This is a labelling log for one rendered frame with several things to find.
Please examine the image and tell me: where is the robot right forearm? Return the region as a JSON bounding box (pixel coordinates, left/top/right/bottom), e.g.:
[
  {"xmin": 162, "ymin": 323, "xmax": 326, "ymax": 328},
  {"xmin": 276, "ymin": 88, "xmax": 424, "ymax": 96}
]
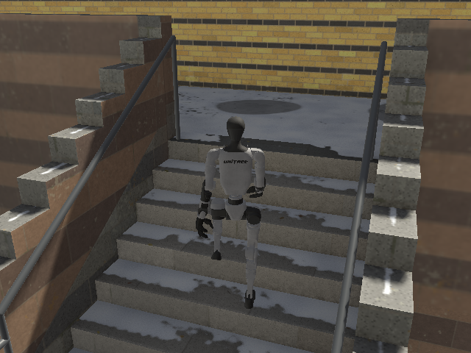
[{"xmin": 255, "ymin": 177, "xmax": 266, "ymax": 193}]

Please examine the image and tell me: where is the robot left forearm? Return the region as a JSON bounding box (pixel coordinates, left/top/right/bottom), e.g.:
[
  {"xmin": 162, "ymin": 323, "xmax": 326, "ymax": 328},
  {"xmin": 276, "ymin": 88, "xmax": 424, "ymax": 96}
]
[{"xmin": 197, "ymin": 180, "xmax": 212, "ymax": 219}]

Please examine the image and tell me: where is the right robot hand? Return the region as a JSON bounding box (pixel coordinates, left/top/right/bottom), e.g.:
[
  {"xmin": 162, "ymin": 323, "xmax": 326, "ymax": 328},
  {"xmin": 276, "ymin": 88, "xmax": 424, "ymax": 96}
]
[{"xmin": 247, "ymin": 186, "xmax": 263, "ymax": 198}]

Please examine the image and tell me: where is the robot left shin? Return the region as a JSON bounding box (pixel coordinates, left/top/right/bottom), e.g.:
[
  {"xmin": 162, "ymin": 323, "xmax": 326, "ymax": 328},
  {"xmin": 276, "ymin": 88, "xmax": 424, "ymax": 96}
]
[{"xmin": 213, "ymin": 220, "xmax": 222, "ymax": 252}]

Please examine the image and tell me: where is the robot right foot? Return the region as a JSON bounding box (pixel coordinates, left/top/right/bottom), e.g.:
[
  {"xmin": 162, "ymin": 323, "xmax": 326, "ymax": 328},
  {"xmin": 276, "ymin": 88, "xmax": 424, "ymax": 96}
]
[{"xmin": 244, "ymin": 290, "xmax": 255, "ymax": 309}]

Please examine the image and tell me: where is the robot right upper arm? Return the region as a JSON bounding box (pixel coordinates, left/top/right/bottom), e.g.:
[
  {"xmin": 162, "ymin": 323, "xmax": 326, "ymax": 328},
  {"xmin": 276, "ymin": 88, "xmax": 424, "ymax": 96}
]
[{"xmin": 251, "ymin": 148, "xmax": 265, "ymax": 188}]

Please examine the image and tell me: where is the left robot hand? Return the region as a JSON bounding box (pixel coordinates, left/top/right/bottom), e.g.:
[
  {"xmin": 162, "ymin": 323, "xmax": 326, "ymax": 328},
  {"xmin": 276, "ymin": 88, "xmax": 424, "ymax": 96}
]
[{"xmin": 196, "ymin": 217, "xmax": 213, "ymax": 238}]

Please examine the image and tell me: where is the robot left upper arm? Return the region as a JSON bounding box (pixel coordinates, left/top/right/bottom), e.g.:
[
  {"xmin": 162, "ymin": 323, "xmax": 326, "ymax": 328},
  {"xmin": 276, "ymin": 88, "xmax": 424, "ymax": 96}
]
[{"xmin": 205, "ymin": 148, "xmax": 221, "ymax": 191}]

